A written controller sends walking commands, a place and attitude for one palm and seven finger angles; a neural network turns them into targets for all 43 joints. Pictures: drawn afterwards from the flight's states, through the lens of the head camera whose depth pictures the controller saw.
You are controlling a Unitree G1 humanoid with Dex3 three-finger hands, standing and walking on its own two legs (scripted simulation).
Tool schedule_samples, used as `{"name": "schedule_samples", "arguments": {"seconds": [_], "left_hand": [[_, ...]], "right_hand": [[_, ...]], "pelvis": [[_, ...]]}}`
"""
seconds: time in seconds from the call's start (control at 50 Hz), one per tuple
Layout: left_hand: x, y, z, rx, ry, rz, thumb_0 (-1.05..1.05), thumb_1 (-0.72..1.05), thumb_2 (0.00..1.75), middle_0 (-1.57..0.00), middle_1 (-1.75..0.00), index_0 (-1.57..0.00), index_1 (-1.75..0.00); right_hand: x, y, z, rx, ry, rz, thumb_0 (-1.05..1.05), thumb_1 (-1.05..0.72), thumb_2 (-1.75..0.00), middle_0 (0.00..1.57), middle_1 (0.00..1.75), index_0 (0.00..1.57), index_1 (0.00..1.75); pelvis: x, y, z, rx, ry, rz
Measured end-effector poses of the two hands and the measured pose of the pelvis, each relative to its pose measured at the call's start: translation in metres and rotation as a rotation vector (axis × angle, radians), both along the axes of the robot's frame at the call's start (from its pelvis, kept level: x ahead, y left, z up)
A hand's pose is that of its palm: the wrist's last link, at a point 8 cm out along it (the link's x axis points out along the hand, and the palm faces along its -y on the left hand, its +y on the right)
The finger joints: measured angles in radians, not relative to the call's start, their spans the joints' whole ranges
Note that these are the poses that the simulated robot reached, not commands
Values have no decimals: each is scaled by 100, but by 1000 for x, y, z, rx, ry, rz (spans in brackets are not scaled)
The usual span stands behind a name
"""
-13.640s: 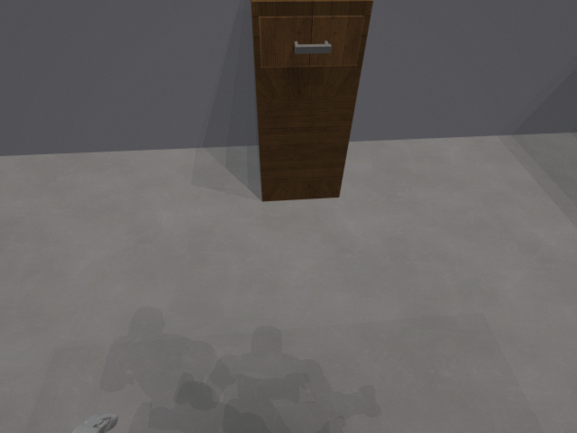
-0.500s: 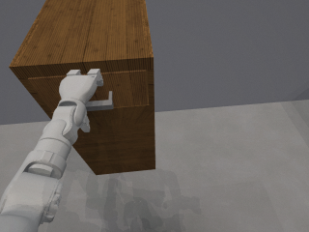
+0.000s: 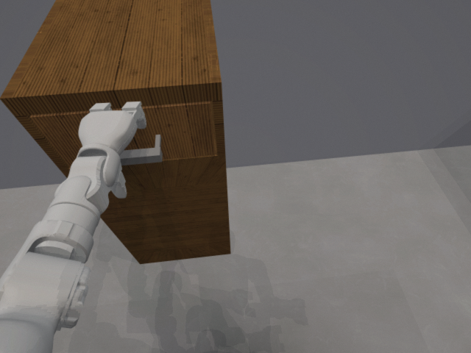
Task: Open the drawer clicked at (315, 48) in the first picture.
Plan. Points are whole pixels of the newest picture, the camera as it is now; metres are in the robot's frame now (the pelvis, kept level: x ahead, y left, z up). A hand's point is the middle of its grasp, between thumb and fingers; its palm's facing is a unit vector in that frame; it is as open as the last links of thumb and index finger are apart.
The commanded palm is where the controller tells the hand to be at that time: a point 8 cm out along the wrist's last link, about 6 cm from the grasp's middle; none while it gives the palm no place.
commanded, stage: move the hooked fingers above the handle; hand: left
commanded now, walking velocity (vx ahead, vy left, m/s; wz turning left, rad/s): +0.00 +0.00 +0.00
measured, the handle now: (132, 149) +0.51 +0.22 +0.01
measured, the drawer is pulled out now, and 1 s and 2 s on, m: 0.00 0.00 0.00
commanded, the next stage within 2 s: none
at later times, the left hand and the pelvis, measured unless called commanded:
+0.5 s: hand (98, 157) +0.44 +0.25 +0.07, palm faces -0.07 +0.01 -1.00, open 13.8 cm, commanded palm +0.43 +0.24 +0.13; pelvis +0.01 +0.00 +0.00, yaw +0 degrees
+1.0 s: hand (110, 146) +0.46 +0.23 +0.07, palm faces -0.04 +0.01 -1.00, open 13.6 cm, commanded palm +0.44 +0.24 +0.12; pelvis +0.00 +0.01 +0.00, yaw -2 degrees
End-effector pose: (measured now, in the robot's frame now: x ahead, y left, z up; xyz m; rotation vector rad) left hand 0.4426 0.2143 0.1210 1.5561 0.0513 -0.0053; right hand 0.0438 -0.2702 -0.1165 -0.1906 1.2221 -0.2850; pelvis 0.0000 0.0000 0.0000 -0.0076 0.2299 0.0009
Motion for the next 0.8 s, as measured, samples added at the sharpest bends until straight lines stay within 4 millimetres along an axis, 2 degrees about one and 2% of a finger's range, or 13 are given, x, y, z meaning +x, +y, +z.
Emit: {"name": "schedule_samples", "arguments": {"seconds": [0.22, 0.28, 0.38, 0.46, 0.54, 0.62, 0.7, 0.8], "left_hand": [[7, -6, 3, 2, -66, 32, 0, -49, 31, -38, -125, -35, -123], [6, 2, 4, 13, -51, 76, 0, -49, 31, -36, -124, -35, -124], [-1, 29, 5, 27, -6, 153, 0, -49, 31, -34, -122, -34, -122], [-11, 38, 3, 35, 27, 129, 0, -49, 31, -32, -121, -33, -121], [-18, 25, -1, 6, 30, 33, -1, -49, 31, -32, -121, -32, -121], [-13, 9, -3, -12, -16, -42, -1, -49, 30, -32, -120, -32, -120], [1, 5, 5, -12, -96, -31, 0, -49, 30, -33, -121, -32, -120], [6, 1, 10, -5, -115, 13, 0, -49, 31, -41, -128, -36, -125]], "right_hand": [[9, 4, -6, 36, -21, -15, 1, -90, -90, 20, 30, 20, 30], [11, 7, -7, 49, -28, -23, 1, -90, -90, 20, 30, 20, 30], [15, 8, -4, 48, -36, -24, 1, -90, -90, 20, 30, 20, 30], [20, 5, -1, 30, -33, -2, 1, -90, -90, 20, 30, 20, 30], [26, 1, 1, 5, -28, 27, 1, -90, -90, 20, 30, 20, 30], [33, 1, 3, -12, -41, 40, 1, -90, -90, 20, 30, 20, 30], [34, 6, 1, -6, -56, 37, 1, -90, -90, 20, 30, 20, 30], [28, 18, -7, 39, -39, 30, 1, -90, -90, 20, 30, 20, 30]], "pelvis": [[3, -2, -1, 8, 16, -33], [4, -3, 1, 9, 11, -39], [6, -4, 2, 7, 2, -37], [8, -3, 3, 2, -6, -18], [8, 0, 2, -2, -15, 5], [6, 3, 0, -3, -9, 12], [4, 6, -2, -2, 10, 1], [4, 9, -2, 0, 18, -15]]}}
